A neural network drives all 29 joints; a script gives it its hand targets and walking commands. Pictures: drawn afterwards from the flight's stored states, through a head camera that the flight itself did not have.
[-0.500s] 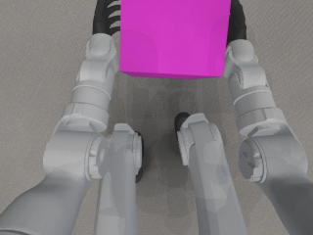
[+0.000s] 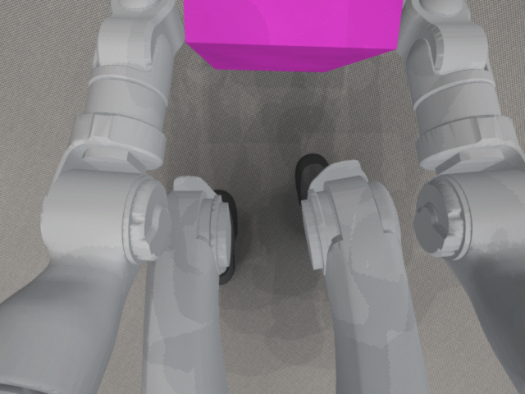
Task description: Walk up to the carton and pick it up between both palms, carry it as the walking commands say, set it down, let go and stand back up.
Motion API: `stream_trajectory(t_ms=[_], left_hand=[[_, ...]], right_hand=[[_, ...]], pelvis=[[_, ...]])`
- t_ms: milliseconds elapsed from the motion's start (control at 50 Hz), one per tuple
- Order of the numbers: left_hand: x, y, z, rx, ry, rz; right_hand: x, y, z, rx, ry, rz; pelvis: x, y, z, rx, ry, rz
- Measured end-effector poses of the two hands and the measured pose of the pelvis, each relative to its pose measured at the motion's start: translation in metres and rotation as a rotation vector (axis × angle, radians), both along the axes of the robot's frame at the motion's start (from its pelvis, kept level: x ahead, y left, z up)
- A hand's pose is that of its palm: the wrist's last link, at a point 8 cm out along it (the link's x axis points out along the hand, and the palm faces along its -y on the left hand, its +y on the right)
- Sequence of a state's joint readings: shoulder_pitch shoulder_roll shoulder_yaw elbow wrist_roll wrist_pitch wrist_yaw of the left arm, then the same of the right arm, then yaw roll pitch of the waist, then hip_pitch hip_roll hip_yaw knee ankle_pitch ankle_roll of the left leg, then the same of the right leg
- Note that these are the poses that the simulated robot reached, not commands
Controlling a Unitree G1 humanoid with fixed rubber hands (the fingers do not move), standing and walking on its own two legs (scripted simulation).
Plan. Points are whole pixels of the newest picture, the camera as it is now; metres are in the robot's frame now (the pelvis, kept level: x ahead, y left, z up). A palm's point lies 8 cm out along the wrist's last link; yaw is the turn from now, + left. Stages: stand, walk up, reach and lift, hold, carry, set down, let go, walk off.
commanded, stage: set down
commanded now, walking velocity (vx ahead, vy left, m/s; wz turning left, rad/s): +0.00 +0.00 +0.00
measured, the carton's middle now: out of the picture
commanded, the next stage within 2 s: none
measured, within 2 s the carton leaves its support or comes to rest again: rests again in 1.50 s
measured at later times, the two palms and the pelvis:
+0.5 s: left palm out of the picture +0.55 +0.08 -0.19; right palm out of the picture +0.52 -0.19 -0.20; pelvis +0.00 +0.00 -0.01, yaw +1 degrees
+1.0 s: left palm out of the picture +0.55 +0.09 -0.20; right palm out of the picture +0.52 -0.19 -0.20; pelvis +0.00 +0.01 -0.02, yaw +2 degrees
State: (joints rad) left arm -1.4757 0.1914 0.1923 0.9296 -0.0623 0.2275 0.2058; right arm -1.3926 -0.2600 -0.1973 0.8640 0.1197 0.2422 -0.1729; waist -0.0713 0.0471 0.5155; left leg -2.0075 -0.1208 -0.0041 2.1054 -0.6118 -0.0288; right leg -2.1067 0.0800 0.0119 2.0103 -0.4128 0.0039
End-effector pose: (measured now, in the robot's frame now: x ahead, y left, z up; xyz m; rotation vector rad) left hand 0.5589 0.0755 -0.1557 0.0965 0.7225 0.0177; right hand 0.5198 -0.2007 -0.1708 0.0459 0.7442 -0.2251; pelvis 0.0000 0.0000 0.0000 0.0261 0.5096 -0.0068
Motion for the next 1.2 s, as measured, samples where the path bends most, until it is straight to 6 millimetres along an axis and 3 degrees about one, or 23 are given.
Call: stream_trajectory(t_ms=[160, 360, 540, 800, 1200], left_hand=[[-0.010, 0.002, -0.031, 0.026, 0.079, -0.014], [-0.003, 0.002, -0.016, 0.031, 0.010, -0.026], [-0.008, 0.011, -0.037, 0.007, 0.086, -0.004], [-0.009, 0.013, -0.040, 0.012, 0.062, -0.036], [-0.004, 0.020, -0.042, -0.017, 0.103, -0.052]], right_hand=[[-0.012, 0.002, -0.033, 0.009, 0.076, 0.007], [0.001, 0.002, -0.013, -0.011, 0.010, 0.014], [-0.004, 0.010, -0.032, -0.015, 0.085, 0.041], [-0.006, 0.010, -0.031, -0.029, 0.074, 0.052], [0.007, 0.013, -0.027, -0.050, 0.102, 0.080]], pelvis=[[0.004, -0.001, -0.004, 0.003, 0.023, 0.009], [0.000, -0.001, -0.011, 0.003, 0.001, 0.010], [0.004, 0.001, -0.013, -0.003, 0.027, 0.021], [0.001, 0.008, -0.018, -0.024, 0.011, 0.028], [0.011, 0.007, -0.024, -0.022, 0.104, 0.051]])
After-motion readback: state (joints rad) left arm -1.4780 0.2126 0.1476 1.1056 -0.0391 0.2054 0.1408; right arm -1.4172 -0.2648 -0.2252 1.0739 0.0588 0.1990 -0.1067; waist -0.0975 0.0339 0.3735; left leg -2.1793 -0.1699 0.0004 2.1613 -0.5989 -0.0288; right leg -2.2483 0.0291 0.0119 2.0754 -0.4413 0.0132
